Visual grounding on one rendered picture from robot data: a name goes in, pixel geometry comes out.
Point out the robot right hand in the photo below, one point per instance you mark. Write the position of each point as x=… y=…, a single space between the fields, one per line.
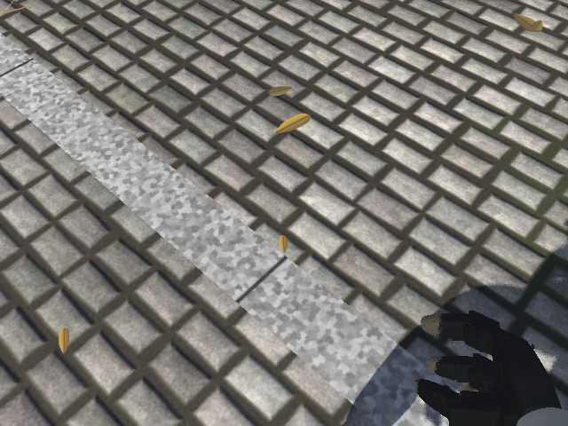
x=509 y=387

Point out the right robot forearm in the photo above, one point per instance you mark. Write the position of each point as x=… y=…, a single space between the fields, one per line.
x=549 y=416

